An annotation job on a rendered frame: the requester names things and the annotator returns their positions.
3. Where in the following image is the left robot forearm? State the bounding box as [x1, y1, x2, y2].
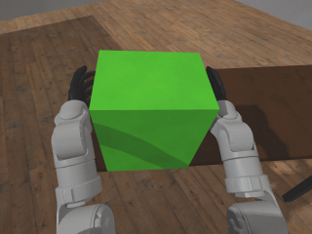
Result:
[51, 99, 102, 234]

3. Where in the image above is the robot left hand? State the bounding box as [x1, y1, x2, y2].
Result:
[67, 65, 96, 107]

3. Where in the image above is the table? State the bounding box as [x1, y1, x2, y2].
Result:
[85, 64, 312, 203]

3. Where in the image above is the right robot forearm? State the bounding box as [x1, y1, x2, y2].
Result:
[209, 99, 290, 234]

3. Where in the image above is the robot right hand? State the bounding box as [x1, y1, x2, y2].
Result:
[206, 66, 227, 101]

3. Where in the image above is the robot left upper arm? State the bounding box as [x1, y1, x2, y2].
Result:
[57, 204, 116, 234]

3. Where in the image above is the robot right upper arm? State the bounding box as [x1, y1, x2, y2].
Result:
[226, 200, 289, 234]

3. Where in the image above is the carton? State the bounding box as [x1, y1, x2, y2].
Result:
[89, 50, 219, 172]

